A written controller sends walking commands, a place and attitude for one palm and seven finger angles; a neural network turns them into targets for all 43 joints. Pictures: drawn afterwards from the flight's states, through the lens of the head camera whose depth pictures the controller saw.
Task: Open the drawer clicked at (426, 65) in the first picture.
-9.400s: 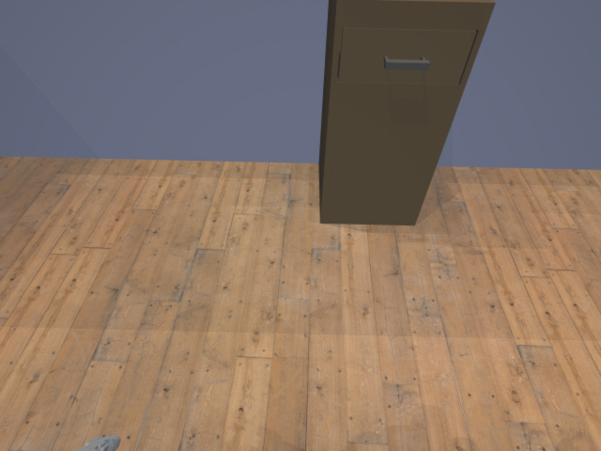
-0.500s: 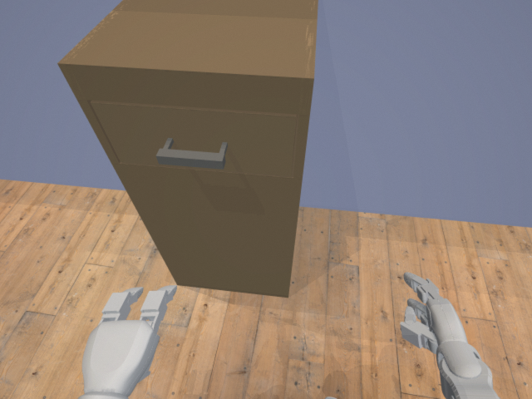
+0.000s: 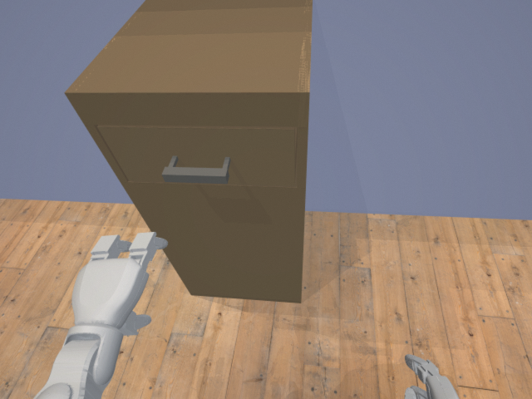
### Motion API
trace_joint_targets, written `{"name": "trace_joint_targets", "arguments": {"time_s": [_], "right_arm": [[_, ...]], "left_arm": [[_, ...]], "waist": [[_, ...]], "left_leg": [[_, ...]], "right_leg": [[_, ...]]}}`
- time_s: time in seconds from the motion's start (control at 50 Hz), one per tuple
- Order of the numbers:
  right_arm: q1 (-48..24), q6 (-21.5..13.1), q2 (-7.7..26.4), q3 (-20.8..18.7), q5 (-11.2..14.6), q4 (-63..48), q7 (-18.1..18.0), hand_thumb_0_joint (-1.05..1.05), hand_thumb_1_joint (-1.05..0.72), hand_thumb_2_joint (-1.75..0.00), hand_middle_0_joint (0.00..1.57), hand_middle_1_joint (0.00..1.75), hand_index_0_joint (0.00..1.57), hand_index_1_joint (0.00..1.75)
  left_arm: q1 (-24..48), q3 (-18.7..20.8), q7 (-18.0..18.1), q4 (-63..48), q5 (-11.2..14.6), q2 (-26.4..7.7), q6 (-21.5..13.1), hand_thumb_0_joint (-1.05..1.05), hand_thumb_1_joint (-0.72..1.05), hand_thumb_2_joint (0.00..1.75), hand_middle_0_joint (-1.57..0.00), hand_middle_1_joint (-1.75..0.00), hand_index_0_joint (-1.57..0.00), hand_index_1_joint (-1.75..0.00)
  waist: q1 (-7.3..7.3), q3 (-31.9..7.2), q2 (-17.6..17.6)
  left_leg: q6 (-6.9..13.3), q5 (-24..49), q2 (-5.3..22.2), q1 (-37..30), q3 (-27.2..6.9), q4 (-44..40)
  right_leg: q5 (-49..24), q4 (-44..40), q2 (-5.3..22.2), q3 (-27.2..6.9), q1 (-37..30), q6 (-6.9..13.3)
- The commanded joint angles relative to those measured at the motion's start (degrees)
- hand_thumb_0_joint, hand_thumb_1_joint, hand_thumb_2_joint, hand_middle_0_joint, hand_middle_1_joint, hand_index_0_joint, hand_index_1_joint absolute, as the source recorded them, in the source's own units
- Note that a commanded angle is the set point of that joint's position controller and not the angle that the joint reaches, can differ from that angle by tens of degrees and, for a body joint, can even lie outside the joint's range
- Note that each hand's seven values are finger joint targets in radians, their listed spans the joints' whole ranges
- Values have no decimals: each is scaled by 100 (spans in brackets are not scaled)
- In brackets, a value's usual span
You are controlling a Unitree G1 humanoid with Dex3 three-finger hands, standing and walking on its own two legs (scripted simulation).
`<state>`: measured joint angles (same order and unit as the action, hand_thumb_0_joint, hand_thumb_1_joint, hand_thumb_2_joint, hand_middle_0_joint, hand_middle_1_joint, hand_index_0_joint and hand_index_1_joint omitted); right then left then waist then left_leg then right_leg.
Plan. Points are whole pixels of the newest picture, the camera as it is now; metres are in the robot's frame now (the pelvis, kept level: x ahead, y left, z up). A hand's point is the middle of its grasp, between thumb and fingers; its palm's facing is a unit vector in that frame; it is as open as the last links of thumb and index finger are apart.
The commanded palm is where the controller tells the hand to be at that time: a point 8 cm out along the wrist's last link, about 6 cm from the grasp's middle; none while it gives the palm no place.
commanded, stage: raise the hand with hooked fingers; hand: left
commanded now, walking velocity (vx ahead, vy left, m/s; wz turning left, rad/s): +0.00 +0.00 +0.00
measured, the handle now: (198, 168) +0.52 +0.21 +0.01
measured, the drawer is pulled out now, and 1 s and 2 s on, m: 0.00 0.00 0.00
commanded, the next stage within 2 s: move the hooked fingers above the handle in 0.94 s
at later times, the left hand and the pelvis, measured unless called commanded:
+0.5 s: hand (112, 230) +0.30 +0.25 +0.12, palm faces +0.07 -0.04 -1.00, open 13.8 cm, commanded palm +0.27 +0.25 +0.18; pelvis +0.00 +0.01 +0.02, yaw +1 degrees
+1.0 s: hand (111, 224) +0.30 +0.25 +0.12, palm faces +0.09 -0.05 -0.99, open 13.8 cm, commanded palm +0.27 +0.25 +0.18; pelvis -0.01 +0.01 +0.02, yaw +1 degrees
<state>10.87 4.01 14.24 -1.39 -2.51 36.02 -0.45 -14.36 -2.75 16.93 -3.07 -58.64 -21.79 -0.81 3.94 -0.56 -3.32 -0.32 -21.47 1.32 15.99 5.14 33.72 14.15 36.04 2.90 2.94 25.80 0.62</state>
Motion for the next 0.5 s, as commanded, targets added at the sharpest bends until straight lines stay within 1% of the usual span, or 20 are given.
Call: {"name": "trace_joint_targets", "arguments": {"time_s": [0.0, 0.02, 0.04, 0.06, 0.08, 0.1, 0.12, 0.16, 0.18, 0.22, 0.26, 0.28, 0.3, 0.32, 0.34, 0.38, 0.4, 0.42, 0.46, 0.48], "right_arm": [[-1006, -375, 520, -225, 73, -1014, -38, 0, -90, -90, 20, 30, 20, 30], [-1029, -366, 525, -226, 94, -984, -50, 0, -90, -90, 20, 30, 20, 30], [-1055, -362, 538, -220, 102, -974, -56, 0, -90, -90, 20, 30, 20, 30], [-1050, -353, 546, -224, 113, -941, -53, 0, -90, -90, 20, 30, 20, 30], [-1093, -334, 563, -210, 125, -972, -54, 0, -90, -90, 20, 30, 20, 30], [-1113, -315, 556, -191, 135, -957, -56, 0, -90, -90, 20, 30, 20, 30], [-1135, -286, 551, -186, 150, -936, -58, 0, -90, -90, 20, 30, 20, 30], [-1157, -233, 560, -148, 162, -944, -62, 0, -90, -90, 20, 30, 20, 30], [-1195, -191, 572, -126, 175, -956, -67, 0, -90, -90, 20, 30, 20, 30], [-1183, -136, 558, -92, 198, -933, -72, 0, -90, -90, 20, 30, 20, 30], [-1210, -100, 556, -58, 215, -932, -95, 0, -90, -90, 20, 30, 20, 30], [-1239, -81, 568, -44, 232, -924, -89, 0, -90, -90, 20, 30, 20, 30], [-1194, -71, 557, -35, 219, -895, -81, 0, -90, -90, 20, 30, 20, 30], [-1203, -60, 555, -28, 222, -898, -84, 0, -90, -90, 20, 30, 20, 30], [-1185, -53, 556, -24, 225, -906, -95, 0, -90, -90, 20, 30, 20, 30], [-1200, -46, 563, -4, 235, -901, -92, 0, -90, -90, 20, 30, 20, 30], [-1155, -37, 554, 1, 233, -864, -91, 0, -90, -90, 20, 30, 20, 30], [-1135, -27, 576, -9, 241, -842, -96, 0, -90, -90, 20, 30, 20, 30], [-1123, -18, 596, -4, 249, -855, -102, 0, -90, -90, 20, 30, 20, 30], [-1152, -25, 610, 5, 268, -858, -91, 0, -90, -90, 20, 30, 20, 30]], "left_arm": [[1471, 609, 280, -1202, 108, -980, 38, 0, -24, 41, -28, -103, -28, -103], [1484, 613, 229, -1081, 122, -1010, 87, 0, -27, 40, -28, -105, -28, -105], [1642, 510, 157, -1129, 134, -982, 126, 0, -29, 39, -29, -107, -29, -107], [1698, 517, 85, -1095, 142, -1025, 175, 0, -31, 38, -29, -108, -29, -108], [1759, 570, -1, -1110, 169, -1097, 231, 0, -34, 37, -29, -110, -29, -110], [1840, 497, -94, -1120, 184, -1092, 265, 0, -36, 36, -29, -111, -29, -111], [1873, 508, -189, -1042, 199, -1124, 308, 0, -38, 35, -29, -112, -29, -112], [2021, 559, -359, -999, 213, -1250, 373, 0, -43, 33, -29, -115, -29, -115], [2130, 619, -446, -951, 233, -1316, 417, 0, -45, 32, -30, -117, -30, -117], [2427, 540, -618, -837, 266, -1311, 465, 0, -50, 30, -30, -120, -30, -120], [2725, 561, -773, -750, 298, -1430, 475, 0, -50, 30, -30, -120, -30, -120], [2889, 624, -845, -748, 297, -1513, 472, 0, -50, 30, -30, -120, -30, -120], [3062, 562, -908, -771, 292, -1499, 448, 0, -50, 30, -30, -120, -30, -120], [3190, 560, -969, -776, 314, -1531, 412, 0, -50, 30, -30, -120, -30, -120], [3268, 557, -1027, -740, 338, -1550, 390, 0, -50, 30, -30, -120, -30, -120], [3493, 628, -1139, -754, 391, -1661, 344, 0, -50, 30, -30, -120, -30, -120], [3609, 564, -1201, -666, 412, -1625, 323, 0, -50, 30, -30, -120, -30, -120], [3662, 597, -1255, -593, 428, -1676, 295, 0, -50, 30, -30, -120, -30, -120], [3893, 661, -1347, -586, 486, -1813, 238, 0, -50, 30, -30, -120, -30, -120], [4018, 762, -1388, -607, 506, -1913, 218, 0, -50, 30, -30, -120, -30, -120]], "waist": [[72, -1389, 256], [96, -1350, 229], [98, -1317, 146], [106, -1338, 157], [144, -1379, 242], [141, -1317, 188], [152, -1215, 206], [189, -1231, 266], [185, -1128, 259], [160, -1017, 338], [150, -999, 322], [134, -1009, 236], [127, -1106, 165], [122, -1077, 127], [133, -1149, 103], [110, -1214, 31], [86, -1200, 162], [80, -1138, 190], [86, -1206, 152], [87, -1261, 148]], "left_leg": [[160, 1611, -278, 169, -333, -599], [151, 1591, -283, 162, -324, -660], [154, 1688, -281, 80, -317, -710], [143, 1837, -270, 11, -323, -745], [140, 1884, -270, -6, -338, -798], [137, 1912, -267, -62, -330, -854], [133, 1923, -269, -71, -303, -910], [136, 2044, -274, -102, -289, -1010], [134, 2012, -259, -111, -290, -1079], [134, 1994, -259, -135, -264, -1167], [144, 1889, -272, -178, -246, -1242], [141, 1899, -260, -222, -250, -1274], [135, 1966, -273, -292, -247, -1287], [126, 2002, -268, -315, -267, -1327], [135, 2083, -274, -364, -262, -1335], [129, 2147, -268, -455, -293, -1355], [126, 2126, -266, -444, -286, -1388], [127, 2190, -261, -437, -280, -1405], [128, 2231, -265, -478, -291, -1448], [120, 2248, -250, -486, -325, -1476]], "right_leg": [[-892, -523, -188, -298, -1512, 185], [-850, -558, -194, -272, -1545, 188], [-965, -589, -193, -252, -1578, 195], [-1094, -596, -202, -234, -1635, 200], [-1121, -625, -200, -236, -1761, 195], [-1142, -664, -192, -218, -1785, 189], [-1168, -723, -198, -219, -1833, 188], [-1319, -783, -199, -206, -2029, 186], [-1283, -846, -205, -207, -2055, 184], [-1295, -931, -209, -183, -2114, 167], [-1207, -1025, -213, -187, -2187, 159], [-1186, -1067, -236, -217, -2212, 163], [-1237, -1067, -221, -194, -2282, 164], [-1267, -1092, -225, -172, -2301, 172], [-1345, -1099, -227, -155, -2354, 171], [-1416, -1151, -250, -188, -2415, 172], [-1367, -1178, -229, -138, -2422, 159], [-1430, -1198, -244, -134, -2413, 163], [-1496, -1242, -228, -121, -2490, 157], [-1465, -1256, -251, -156, -2546, 164]]}}
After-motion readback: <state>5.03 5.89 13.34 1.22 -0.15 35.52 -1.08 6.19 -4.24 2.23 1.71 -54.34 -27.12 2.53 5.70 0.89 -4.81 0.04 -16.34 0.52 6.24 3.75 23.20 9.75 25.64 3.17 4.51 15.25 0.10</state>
